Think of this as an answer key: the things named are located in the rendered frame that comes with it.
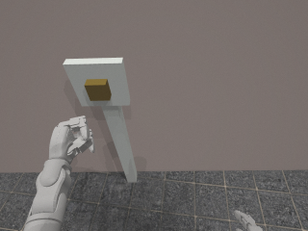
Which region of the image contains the robot right hand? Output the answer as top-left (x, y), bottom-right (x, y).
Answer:
top-left (234, 210), bottom-right (263, 231)

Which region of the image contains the button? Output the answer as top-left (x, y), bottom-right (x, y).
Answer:
top-left (84, 79), bottom-right (112, 101)

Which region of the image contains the robot left hand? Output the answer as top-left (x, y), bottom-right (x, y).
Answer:
top-left (48, 115), bottom-right (95, 164)

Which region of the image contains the robot left forearm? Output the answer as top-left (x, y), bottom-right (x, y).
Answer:
top-left (23, 158), bottom-right (72, 231)

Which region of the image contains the panel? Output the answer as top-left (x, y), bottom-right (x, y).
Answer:
top-left (63, 58), bottom-right (138, 183)

